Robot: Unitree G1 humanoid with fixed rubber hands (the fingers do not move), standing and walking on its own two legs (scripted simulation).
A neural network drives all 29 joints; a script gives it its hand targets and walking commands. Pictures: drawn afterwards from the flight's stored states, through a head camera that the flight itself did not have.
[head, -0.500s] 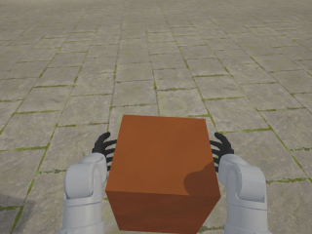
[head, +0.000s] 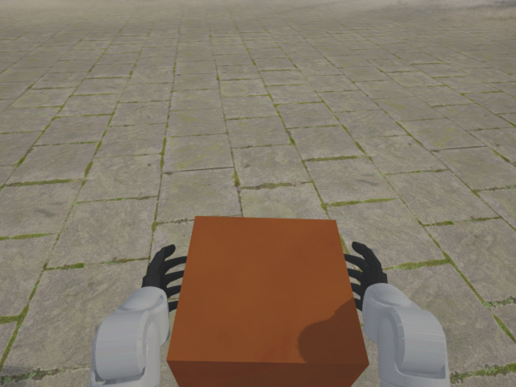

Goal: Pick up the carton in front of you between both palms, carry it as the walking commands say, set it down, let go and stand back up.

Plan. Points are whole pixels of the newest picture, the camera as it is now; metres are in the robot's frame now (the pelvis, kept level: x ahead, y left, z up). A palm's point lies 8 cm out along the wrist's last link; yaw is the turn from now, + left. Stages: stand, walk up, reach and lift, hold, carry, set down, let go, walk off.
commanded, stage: carry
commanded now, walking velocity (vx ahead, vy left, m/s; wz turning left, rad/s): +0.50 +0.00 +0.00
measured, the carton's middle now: (262, 320) +0.26 +0.00 +0.02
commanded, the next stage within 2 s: none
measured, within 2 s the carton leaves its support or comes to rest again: neither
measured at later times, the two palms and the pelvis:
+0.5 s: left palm (184, 168) +0.57 +0.16 +0.09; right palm (322, 164) +0.58 -0.14 +0.10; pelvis +0.31 +0.01 +0.00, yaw +1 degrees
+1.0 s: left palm (204, 108) +0.89 +0.16 +0.09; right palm (304, 107) +0.90 -0.14 +0.09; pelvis +0.63 +0.01 -0.01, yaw +1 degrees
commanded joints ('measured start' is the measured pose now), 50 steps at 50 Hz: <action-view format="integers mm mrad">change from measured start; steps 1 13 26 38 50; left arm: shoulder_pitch -505 -567 -495 -457 -461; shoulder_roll -798 -931 -840 -986 -791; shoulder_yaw -688 -697 -682 -740 -686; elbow -29 -38 1 -23 -60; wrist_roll -393 -437 -384 -375 -383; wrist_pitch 13 -16 18 -74 12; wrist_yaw -233 -265 -250 -233 -240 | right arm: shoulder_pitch -459 -511 -432 -428 -441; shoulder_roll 800 954 866 977 783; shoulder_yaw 671 704 666 717 677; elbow -37 -35 9 -49 -105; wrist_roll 386 378 379 431 384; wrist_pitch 26 2 41 -47 36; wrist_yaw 244 231 248 280 245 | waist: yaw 10 29 8 2 43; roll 130 -133 -82 122 -176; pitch -41 -162 -132 -170 -286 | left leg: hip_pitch -39 -654 -167 40 -412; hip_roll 191 98 -21 271 36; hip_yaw -40 -117 89 -198 -11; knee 97 665 167 -95 635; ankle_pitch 487 137 207 309 13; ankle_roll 85 -7 33 149 -63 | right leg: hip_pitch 168 500 456 -121 843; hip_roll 61 -213 -96 -25 -274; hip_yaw -86 200 -58 81 269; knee -71 -376 45 322 -23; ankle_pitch -37 -132 267 -131 1005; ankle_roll -24 -128 -36 14 -151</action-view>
